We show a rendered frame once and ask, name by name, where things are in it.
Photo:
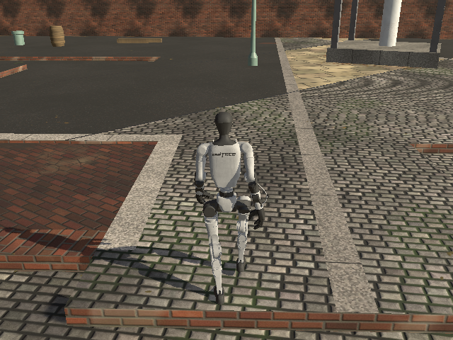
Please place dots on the robot right hand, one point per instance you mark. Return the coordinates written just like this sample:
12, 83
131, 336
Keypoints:
261, 217

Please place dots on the robot torso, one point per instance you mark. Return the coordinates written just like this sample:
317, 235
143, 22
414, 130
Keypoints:
225, 169

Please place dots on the robot right upper arm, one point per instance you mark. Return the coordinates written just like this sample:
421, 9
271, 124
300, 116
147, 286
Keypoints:
248, 157

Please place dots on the robot left hand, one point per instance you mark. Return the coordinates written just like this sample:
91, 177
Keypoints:
206, 195

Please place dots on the right robot forearm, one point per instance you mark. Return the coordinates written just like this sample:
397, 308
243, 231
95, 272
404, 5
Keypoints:
255, 193

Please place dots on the left robot forearm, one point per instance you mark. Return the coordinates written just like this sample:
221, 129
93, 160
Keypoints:
199, 186

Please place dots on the robot right foot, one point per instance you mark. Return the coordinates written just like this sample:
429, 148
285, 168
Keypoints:
240, 266

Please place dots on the robot left upper arm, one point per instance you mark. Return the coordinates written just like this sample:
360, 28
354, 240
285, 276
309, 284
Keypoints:
202, 150

